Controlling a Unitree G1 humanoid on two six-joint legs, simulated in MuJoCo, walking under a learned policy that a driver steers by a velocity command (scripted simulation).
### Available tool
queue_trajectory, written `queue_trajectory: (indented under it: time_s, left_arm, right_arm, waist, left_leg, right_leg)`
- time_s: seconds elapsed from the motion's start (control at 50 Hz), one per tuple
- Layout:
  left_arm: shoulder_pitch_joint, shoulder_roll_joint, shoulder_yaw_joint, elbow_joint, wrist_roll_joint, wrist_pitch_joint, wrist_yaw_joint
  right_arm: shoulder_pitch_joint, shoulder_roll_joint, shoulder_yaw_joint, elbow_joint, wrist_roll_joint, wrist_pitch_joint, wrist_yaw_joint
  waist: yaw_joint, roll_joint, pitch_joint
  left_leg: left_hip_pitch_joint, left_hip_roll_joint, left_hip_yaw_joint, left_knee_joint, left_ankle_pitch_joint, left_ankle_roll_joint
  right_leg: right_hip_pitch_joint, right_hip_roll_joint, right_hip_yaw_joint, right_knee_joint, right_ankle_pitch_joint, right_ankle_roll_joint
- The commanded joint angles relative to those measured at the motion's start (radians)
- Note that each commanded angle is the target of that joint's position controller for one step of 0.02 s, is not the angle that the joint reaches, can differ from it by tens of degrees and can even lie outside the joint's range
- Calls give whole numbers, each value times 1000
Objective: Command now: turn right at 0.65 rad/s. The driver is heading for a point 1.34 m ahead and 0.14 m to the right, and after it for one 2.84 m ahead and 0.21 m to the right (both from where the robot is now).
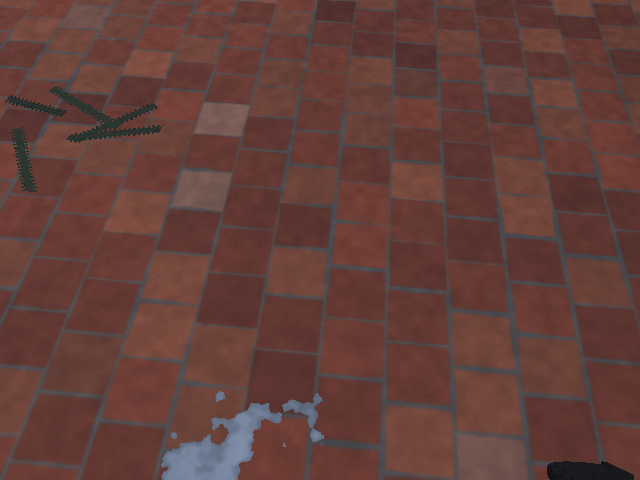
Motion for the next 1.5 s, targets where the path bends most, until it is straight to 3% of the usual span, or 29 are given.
queue_trajectory:
  time_s: [0.02, 0.18, 0.2, 0.22, 0.24, 0.3, 0.36, 0.52, 0.54, 0.56, 0.68, 0.78, 0.82, 0.86, 0.88, 0.9, 0.92, 0.98, 1.04, 1.14, 1.24, 1.3, 1.34, 1.36, 1.38, 1.4, 1.42, 1.44, 1.5]
  left_arm:
    - [-74, 42, 2, -129, 9, -15, -20]
    - [15, 76, 34, -172, 1, 15, -45]
    - [87, 148, 63, -154, 5, 6, -28]
    - [123, 295, 96, -174, 6, -6, -11]
    - [108, 292, 85, -208, 50, -48, -29]
    - [-47, 188, 50, -207, 5, -83, -23]
    - [-34, 78, 2, -193, 1, -88, -3]
    - [64, 120, 6, -110, 39, -159, -5]
    - [56, 113, 4, -105, 38, -164, -7]
    - [97, 114, -3, -85, 68, -150, -27]
    - [87, 93, -3, -34, 70, -175, -26]
    - [132, 91, 1, 41, 73, -178, -18]
    - [116, 121, 3, 57, 69, -167, -17]
    - [100, 190, 15, 57, 69, -138, -17]
    - [70, 201, 13, 42, 60, -136, -22]
    - [103, 48, -28, -4, 56, -148, -43]
    - [17, 33, -39, -77, 55, -177, -55]
    - [-39, 59, -52, -54, 41, -194, -46]
    - [69, 30, -60, 17, 54, -129, -73]
    - [-130, 5, -64, -16, 19, -110, -89]
    - [-144, -1, -79, 0, 20, -133, -110]
    - [152, 101, -44, 93, 22, -112, -90]
    - [585, 185, 10, 208, 17, -96, -69]
    - [552, 129, 6, 251, -4, -76, -61]
    - [349, 172, 6, 193, 33, -87, -59]
    - [253, 191, 18, 137, 43, -91, -47]
    - [199, 103, 7, 112, 49, -93, -39]
    - [160, 75, -3, 120, 47, -102, -39]
    - [141, 94, -10, 123, 35, -153, -35]
  right_arm:
    - [-13, -183, -63, -44, 4, -9, -7]
    - [-15, -217, -94, -8, 61, -8, 44]
    - [40, -179, -88, 15, 53, -5, 52]
    - [-7, -128, -71, -38, 3, -7, 49]
    - [-101, -150, -72, -88, 3, -12, 35]
    - [-76, -202, -87, -56, 30, -19, 14]
    - [61, -198, -83, 20, 34, -26, 45]
    - [35, -190, -78, 21, 68, -67, 63]
    - [55, -187, -79, 23, 67, -68, 63]
    - [84, -171, -75, 62, -51, -26, 101]
    - [37, -161, -64, 30, -10, -14, 154]
    - [-71, -124, -29, -33, -4, -16, 164]
    - [-10, -121, -23, -36, 10, -14, 143]
    - [255, -189, -52, 19, 26, -24, 120]
    - [487, -247, -83, 90, 14, -38, 106]
    - [476, -373, -119, 107, 5, -30, 86]
    - [451, -429, -131, 78, 20, -29, 89]
    - [382, -282, -91, 104, -7, -51, 59]
    - [285, -170, -42, 95, 5, -98, 59]
    - [369, -174, -29, 134, 11, -147, 76]
    - [319, -187, -9, 139, 16, -172, 46]
    - [231, -266, -36, 119, 3, -141, 2]
    - [41, -294, -53, 82, -4, -102, -8]
    - [-94, -148, -14, 47, -14, -118, 25]
    - [87, -17, 27, -40, 0, -137, 42]
    - [203, -49, 48, -74, 5, -157, 54]
    - [154, -135, 44, -51, -19, -173, 62]
    - [96, -161, 37, -59, -33, -167, 64]
    - [62, -136, 60, -64, -58, -96, 61]
  waist:
    - [-57, 138, -93]
    - [16, 97, -126]
    - [29, -60, -121]
    - [14, -372, -87]
    - [50, -269, -210]
    - [-30, -50, -132]
    - [-42, -74, -220]
    - [15, -108, -1]
    - [4, -104, 10]
    - [2, -35, 9]
    - [-20, -55, 99]
    - [9, -50, 144]
    - [-39, -69, 62]
    - [-178, -105, -122]
    - [-289, -43, -241]
    - [-199, 205, -253]
    - [-175, 240, -350]
    - [-108, -32, -107]
    - [-19, 14, -35]
    - [-77, 74, 108]
    - [-33, 97, 26]
    - [143, 161, -144]
    - [395, 111, -223]
    - [351, -199, -84]
    - [59, -300, -120]
    - [15, -226, -295]
    - [-6, 50, -155]
    - [-49, 166, -52]
    - [-100, 172, 66]
  left_leg:
    - [105, 309, -136, -172, 162, 196]
    - [75, 308, 4, 66, 199, 53]
    - [-43, 214, 67, 275, 56, -22]
    - [-425, 54, 93, 636, -452, -130]
    - [-506, -30, -173, 822, -516, -142]
    - [-576, 18, -269, 803, -224, -88]
    - [-453, 32, -220, 743, -24, -92]
    - [-745, 11, -342, 601, 145, -92]
    - [-764, 13, -349, 616, 163, -99]
    - [-698, -29, -289, 659, 130, -106]
    - [-759, 37, -249, 624, 192, -52]
    - [-690, 65, -98, 415, 77, 69]
    - [-480, -26, 0, 347, -22, 141]
    - [-140, -156, 35, 362, -168, 194]
    - [212, -186, -50, 246, -133, 219]
    - [476, 47, -508, 99, -465, 296]
    - [580, 196, -1048, -132, -584, 386]
    - [285, 184, -720, -162, -207, 232]
    - [46, 88, -463, -230, -99, 155]
    - [62, 8, -146, -325, 475, 7]
    - [226, 39, 15, -331, 1117, -55]
    - [346, 103, 21, 13, 1526, -78]
    - [146, 60, 13, 769, 1294, -63]
    - [-227, -177, -24, 1231, 35, -38]
    - [-589, -199, -215, 1450, -268, -80]
    - [-670, -152, -372, 1415, -257, -60]
    - [-642, -85, -372, 1245, -143, -21]
    - [-579, -42, -359, 1112, -109, -27]
    - [-410, 40, -308, 838, -104, -84]
  right_leg:
    - [-20, -50, 1, -105, 6, -18]
    - [241, 19, -89, -492, 135, -155]
    - [374, 5, 24, -615, 410, -214]
    - [553, -230, 424, -633, 876, -355]
    - [495, -313, 628, -695, 727, -513]
    - [472, -216, 398, -720, 494, -380]
    - [469, -144, 278, -791, 111, -336]
    - [581, -230, 213, -975, -138, -293]
    - [580, -235, 183, -982, -117, -288]
    - [515, -197, 109, -1001, -123, -253]
    - [516, -220, -47, -1025, -56, -231]
    - [651, -224, -201, -1009, 262, -228]
    - [676, -211, -273, -843, 936, -212]
    - [641, -226, -276, -428, 1430, -215]
    - [442, -194, -271, -93, 1262, -189]
    - [7, -37, -237, 262, 374, -127]
    - [-238, 129, -14, 488, -61, -103]
    - [-259, -47, 68, 371, 149, -155]
    - [-119, -100, 87, 258, 200, -154]
    - [-244, 2, 32, -18, 381, -174]
    - [-47, 112, -165, -355, 608, -229]
    - [244, 210, -183, -364, 516, -262]
    - [591, 135, -23, -463, 437, -392]
    - [672, 111, 49, -475, 446, -406]
    - [773, 25, 456, -422, 587, -554]
    - [856, -156, 854, -719, 29, -660]
    - [650, -148, 910, -882, -218, -585]
    - [454, -115, 821, -899, -219, -525]
    - [102, 15, 581, -920, -32, -478]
